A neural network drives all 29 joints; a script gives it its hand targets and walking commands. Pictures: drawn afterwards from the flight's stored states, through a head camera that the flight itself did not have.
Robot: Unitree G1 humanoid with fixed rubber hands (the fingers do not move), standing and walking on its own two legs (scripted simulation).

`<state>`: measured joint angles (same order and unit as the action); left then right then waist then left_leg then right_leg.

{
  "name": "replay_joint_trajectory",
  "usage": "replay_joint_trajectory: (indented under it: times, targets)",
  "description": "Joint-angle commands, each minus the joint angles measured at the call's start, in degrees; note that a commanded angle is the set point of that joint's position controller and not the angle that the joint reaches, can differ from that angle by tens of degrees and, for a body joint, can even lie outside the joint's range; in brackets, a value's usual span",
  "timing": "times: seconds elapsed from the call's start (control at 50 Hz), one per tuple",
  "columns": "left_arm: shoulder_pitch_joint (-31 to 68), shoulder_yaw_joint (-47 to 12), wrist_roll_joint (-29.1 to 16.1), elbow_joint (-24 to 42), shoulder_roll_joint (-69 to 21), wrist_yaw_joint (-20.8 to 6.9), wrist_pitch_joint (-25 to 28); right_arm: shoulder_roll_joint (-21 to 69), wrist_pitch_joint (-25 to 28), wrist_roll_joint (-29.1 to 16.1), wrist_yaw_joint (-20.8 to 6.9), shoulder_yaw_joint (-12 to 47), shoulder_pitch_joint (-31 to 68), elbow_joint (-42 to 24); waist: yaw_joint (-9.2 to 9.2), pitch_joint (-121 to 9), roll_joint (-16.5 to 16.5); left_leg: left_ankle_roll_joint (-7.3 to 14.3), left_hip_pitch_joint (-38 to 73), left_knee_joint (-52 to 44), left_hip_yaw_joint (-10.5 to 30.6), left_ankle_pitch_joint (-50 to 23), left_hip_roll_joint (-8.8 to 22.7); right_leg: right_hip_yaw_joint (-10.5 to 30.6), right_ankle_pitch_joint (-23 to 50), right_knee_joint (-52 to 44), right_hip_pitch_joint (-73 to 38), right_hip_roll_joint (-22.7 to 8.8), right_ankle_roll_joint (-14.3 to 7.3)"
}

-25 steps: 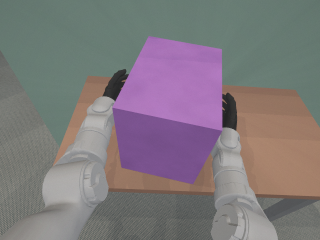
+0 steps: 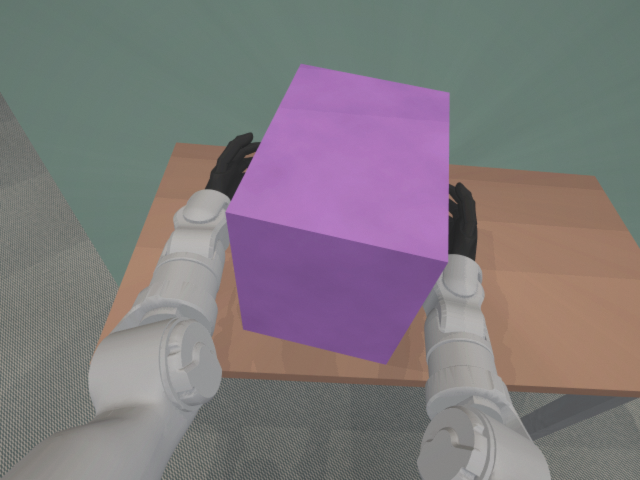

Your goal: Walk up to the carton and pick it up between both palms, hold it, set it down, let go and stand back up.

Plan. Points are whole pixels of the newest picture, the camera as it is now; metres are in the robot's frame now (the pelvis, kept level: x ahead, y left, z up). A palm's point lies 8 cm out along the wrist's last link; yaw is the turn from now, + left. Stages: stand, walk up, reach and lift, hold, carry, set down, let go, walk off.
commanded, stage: set down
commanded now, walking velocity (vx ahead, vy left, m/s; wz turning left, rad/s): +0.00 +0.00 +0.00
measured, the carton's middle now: (343, 214) +0.45 -0.06 +0.06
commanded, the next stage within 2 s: none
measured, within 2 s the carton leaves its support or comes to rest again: neither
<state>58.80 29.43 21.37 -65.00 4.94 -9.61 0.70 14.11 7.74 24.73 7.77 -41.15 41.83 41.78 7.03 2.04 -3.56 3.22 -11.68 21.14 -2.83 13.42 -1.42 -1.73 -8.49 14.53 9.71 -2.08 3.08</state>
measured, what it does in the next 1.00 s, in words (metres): stands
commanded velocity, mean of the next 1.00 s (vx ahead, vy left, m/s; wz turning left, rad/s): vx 0.00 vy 0.00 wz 0.00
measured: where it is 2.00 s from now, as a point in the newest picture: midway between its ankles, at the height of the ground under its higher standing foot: outside the picture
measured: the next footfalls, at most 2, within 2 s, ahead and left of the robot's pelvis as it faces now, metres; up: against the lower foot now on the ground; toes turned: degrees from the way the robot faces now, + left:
none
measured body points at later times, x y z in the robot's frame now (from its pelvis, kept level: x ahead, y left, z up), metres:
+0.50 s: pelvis +0.00 +0.00 +0.00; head +0.06 +0.04 +0.44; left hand +0.48 +0.10 +0.09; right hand +0.39 -0.19 +0.08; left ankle -0.03 +0.07 -0.75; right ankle -0.02 -0.15 -0.75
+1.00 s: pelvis -0.01 +0.00 -0.02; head +0.07 +0.04 +0.42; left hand +0.51 +0.15 +0.07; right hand +0.40 -0.23 +0.06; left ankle -0.03 +0.07 -0.75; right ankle -0.02 -0.15 -0.75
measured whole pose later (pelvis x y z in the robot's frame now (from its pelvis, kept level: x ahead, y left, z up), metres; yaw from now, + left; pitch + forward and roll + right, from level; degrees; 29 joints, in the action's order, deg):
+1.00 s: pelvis -0.01 +0.00 -0.02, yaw -2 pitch +20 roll -4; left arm 66.0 -8.6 -15.2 -83.3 23.5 -2.8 7.6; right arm -4.4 8.9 -11.2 14.3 -10.1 52.4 67.6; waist 11.5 -11.2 0.4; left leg 2.1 -39.2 35.6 -2.1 16.8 1.3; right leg -2.3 -9.7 24.8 35.3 0.2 2.3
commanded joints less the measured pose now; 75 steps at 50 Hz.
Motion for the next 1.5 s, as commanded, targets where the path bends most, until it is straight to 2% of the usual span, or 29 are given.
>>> replay_joint_trajectory:
  times: [0.0, 0.06, 0.08, 0.14, 0.18, 0.24, 0.3, 0.32, 0.36, 0.46, 0.5, 0.52, 0.56, 0.6, 0.66, 0.68, 0.78, 0.84, 0.9, 0.96, 1.02, 1.06, 1.1, 1.16, 1.24, 1.34, 1.42, 1.44, 1.48]
  targets:
    - [27.0, -7.9, 1.7, -1.8, -21.3, -5.9, 0.2, 20.6, 0.5, 3.0, -6.9, 17.8, 31.0, 1.9, 0.48, -25.4, 8.0, -7.0, 9.0, -1.8, -2.6, -21.5, 1.7, -5.4, 17.3, 2.6, -10.1, 3.2, 0.2]
    - [26.6, -7.2, 2.0, -2.2, -20.5, -6.2, 0.0, 20.2, 0.0, 3.3, -6.8, 17.0, 30.0, 2.1, 0.84, -23.5, 6.9, -6.7, 8.9, -2.6, -2.7, -19.9, 1.7, -5.5, 16.3, 2.2, -9.7, 3.3, 0.6]
    - [26.0, -6.7, 2.5, -2.0, -20.2, -6.2, 0.0, 20.1, -0.2, 3.1, -6.8, 17.1, 29.2, 2.4, 0.17, -22.9, 7.8, -6.9, 9.0, -2.4, -2.8, -20.1, 1.6, -5.7, 16.2, 2.3, -9.6, 3.3, 0.5]
    - [26.3, -7.0, 2.8, -1.2, -20.2, -6.0, 0.1, 19.4, -0.1, 3.4, -6.9, 16.1, 28.6, 2.9, 0.67, -23.5, 9.0, -7.6, 11.5, -1.7, -2.4, -22.0, 2.2, -6.3, 14.2, 1.9, -6.3, 3.6, 0.2]
    - [26.0, -6.4, 3.1, -1.7, -19.8, -6.0, -0.1, 18.7, -0.2, 3.6, -7.2, 15.5, 28.8, 3.0, 0.36, -22.1, 8.4, -7.5, 12.4, -1.6, -2.3, -21.9, 2.3, -6.5, 11.5, 1.2, -5.0, 3.9, 0.0]
    - [25.8, -6.6, 2.6, -1.4, -19.4, -5.5, 0.6, 18.4, 0.4, 4.2, -7.4, 15.5, 28.5, 2.8, 0.41, -23.7, 8.0, -7.7, 13.1, -1.1, -2.1, -24.9, 2.6, -6.4, 13.0, 1.4, -4.6, 3.9, 0.2]
    - [26.7, -5.9, 2.6, -2.0, -17.3, -5.4, 0.9, 17.3, -0.2, 4.3, -7.3, 14.7, 28.7, 2.0, 0.16, -23.8, 7.6, -6.9, 10.1, -2.1, -2.5, -19.3, 2.2, -5.9, 12.0, 1.6, -5.6, 3.3, 0.2]
    - [26.6, -6.7, 2.1, -2.0, -16.6, -5.2, 1.0, 16.3, -0.5, 4.2, -7.2, 14.0, 28.0, 2.7, 1.16, -23.5, 8.0, -7.1, 10.1, -2.3, -2.3, -18.6, 2.4, -5.9, 12.2, 1.9, -5.3, 3.3, 0.3]
    - [27.1, -7.0, 2.0, -1.4, -17.1, -5.2, 1.4, 17.0, -0.2, 4.4, -7.0, 13.9, 28.1, 3.1, 1.09, -23.8, 9.0, -7.6, 11.3, -1.5, -2.2, -20.8, 2.5, -6.1, 12.5, 1.8, -4.1, 3.4, 0.2]
    - [26.5, -6.6, 1.0, -1.5, -9.3, -3.7, 2.0, 10.0, -0.8, 1.8, -5.5, 13.8, 26.2, 4.8, 1.24, -22.4, 8.9, -7.5, 10.7, -0.9, -2.2, -21.4, 2.2, -5.5, 13.1, 2.2, -3.6, 3.6, 0.2]
    - [26.4, -7.3, -2.7, -1.3, 1.5, -1.2, 3.0, -1.2, -0.3, -1.8, -3.5, 13.3, 25.1, 4.7, 1.26, -28.0, 9.6, -8.0, 10.4, 0.4, -2.4, -23.1, 2.3, -4.6, 15.9, 3.7, -2.9, 3.9, -0.2]
    - [27.8, -9.0, -4.5, -1.0, 3.0, 0.3, 3.8, -1.0, 0.2, -3.3, -2.2, 13.1, 25.0, 6.4, 1.96, -27.8, 9.7, -7.6, 8.7, 0.8, -2.1, -21.3, 2.4, -4.4, 14.2, 3.6, -1.5, 3.7, -0.6]
    - [29.2, -13.3, -10.7, -2.7, 10.7, 3.7, 5.7, -7.3, 2.0, -8.1, 0.3, 15.6, 26.5, 8.1, 2.04, -34.8, 10.2, -7.4, 5.8, 3.1, -2.2, -23.1, 2.4, -3.3, 19.1, 5.8, -1.3, 3.8, -1.4]
    - [33.4, -19.5, -18.2, -4.2, 15.0, 7.0, 8.5, -10.1, 4.0, -13.6, 2.5, 19.5, 30.2, 10.7, 2.24, -43.3, 11.8, -8.1, 4.1, 7.0, -0.9, -29.3, 2.8, -2.5, 24.1, 8.7, 0.3, 4.0, -2.0]
    - [36.1, -24.7, -24.9, -9.3, 20.5, 9.0, 11.1, -15.9, 5.2, -19.9, 5.0, 23.9, 33.2, 13.4, 2.67, -53.1, 11.9, -8.5, 3.1, 12.1, 0.1, -37.1, 2.7, -1.4, 32.3, 12.4, 0.9, 4.1, -1.9]
    - [37.2, -27.1, -26.7, -9.4, 20.2, 9.0, 11.5, -17.0, 5.6, -21.4, 5.7, 24.2, 34.2, 13.9, 3.75, -55.1, 12.4, -9.1, 4.9, 13.6, 0.6, -40.1, 2.9, -1.8, 33.3, 12.7, 3.3, 4.4, -2.0]
    - [37.5, -31.8, -31.5, -11.8, 22.5, 8.4, 11.4, -23.3, 7.1, -28.4, 7.0, 27.5, 36.0, 17.2, 4.29, -58.5, 14.8, -11.0, 8.6, 18.5, 1.3, -49.1, 2.8, -2.4, 34.8, 13.2, 8.9, 5.3, -2.4]
    - [37.4, -34.4, -33.8, -14.1, 24.0, 7.4, 10.6, -25.4, 5.6, -31.7, 7.3, 29.4, 37.4, 17.0, 5.05, -56.1, 13.4, -9.8, 5.3, 17.2, 1.8, -42.3, 2.1, -2.6, 34.3, 13.7, 7.9, 5.0, -2.4]
    - [38.5, -37.1, -35.9, -10.7, 24.3, 7.1, 9.6, -27.8, 4.0, -34.7, 6.8, 30.7, 37.5, 17.4, 5.41, -57.2, 16.7, -11.1, 12.0, 18.0, 2.8, -46.0, 3.1, -3.9, 27.7, 12.6, 16.2, 5.7, -2.6]
    - [39.1, -39.1, -37.8, -9.1, 25.2, 6.5, 8.7, -29.7, 3.3, -36.9, 6.3, 31.3, 38.0, 15.9, 5.96, -58.3, 19.1, -11.5, 12.8, 18.7, 2.8, -46.3, 2.9, -4.2, 27.0, 12.1, 17.8, 5.7, -3.6]
    - [39.5, -38.5, -38.3, -3.2, 26.9, 6.7, 7.5, -32.2, 2.3, -38.6, 5.8, 32.2, 38.1, 12.2, 4.85, -62.2, 20.4, -11.8, 15.1, 18.9, 2.7, -50.1, 3.0, -4.2, 28.5, 11.9, 17.4, 6.0, -3.9]
    - [40.0, -40.8, -39.4, -6.2, 26.5, 6.0, 5.8, -32.3, -0.8, -39.3, 5.5, 32.9, 38.9, 14.6, 6.39, -56.4, 18.9, -10.5, 13.5, 17.1, 3.6, -42.9, 2.9, -4.5, 24.6, 11.5, 17.5, 5.8, -4.3]
    - [42.7, -42.3, -41.8, -4.7, 27.4, 5.8, 6.0, -32.5, -2.7, -39.1, 5.4, 31.8, 41.0, 11.8, 6.77, -56.5, 18.1, -9.4, 10.8, 15.1, 3.7, -33.4, 2.7, -4.4, 20.6, 11.3, 18.2, 4.9, -4.3]
    - [45.2, -43.0, -44.0, -4.0, 29.7, 6.0, 5.0, -33.5, -5.1, -39.2, 5.4, 32.1, 44.2, 7.7, 6.45, -59.1, 17.5, -8.3, 9.0, 14.1, 3.1, -28.5, 2.2, -3.8, 19.6, 11.7, 16.4, 4.4, -4.4]
    - [48.0, -45.5, -46.2, -9.4, 30.6, 5.5, 3.3, -33.2, -9.2, -38.8, 5.7, 31.8, 46.9, 10.4, 7.19, -53.1, 15.2, -6.6, 4.8, 11.0, 3.7, -19.1, 2.3, -3.8, 14.3, 11.2, 16.2, 3.5, -4.5]
    - [48.4, -45.0, -45.7, -10.6, 32.0, 5.4, 1.1, -33.9, -11.3, -38.9, 6.3, 32.1, 48.0, 9.3, 7.38, -54.3, 15.6, -7.0, 7.6, 11.3, 3.6, -23.9, 2.1, -3.7, 19.4, 10.6, 13.2, 3.5, -4.6]
    - [51.1, -46.6, -46.3, -14.8, 32.5, 5.1, -0.3, -33.1, -13.9, -38.3, 7.1, 31.2, 50.2, 12.5, 9.04, -49.0, 15.2, -6.2, 5.3, 8.4, 3.9, -16.7, 2.0, -3.6, 16.0, 9.5, 12.3, 2.9, -4.6]
    - [51.1, -46.4, -46.5, -14.9, 32.7, 4.8, -0.6, -32.4, -14.4, -38.4, 7.3, 31.3, 51.0, 11.5, 8.71, -47.4, 14.4, -5.6, 4.2, 7.8, 3.5, -15.3, 1.7, -3.4, 15.8, 8.9, 11.4, 2.6, -4.6]
    - [50.9, -46.9, -46.3, -14.4, 32.1, 4.8, -1.3, -32.4, -15.0, -39.0, 7.3, 31.6, 50.7, 11.4, 8.69, -48.3, 16.1, -6.1, 6.3, 7.8, 3.8, -18.1, 2.1, -3.8, 17.5, 8.9, 11.2, 2.8, -5.0]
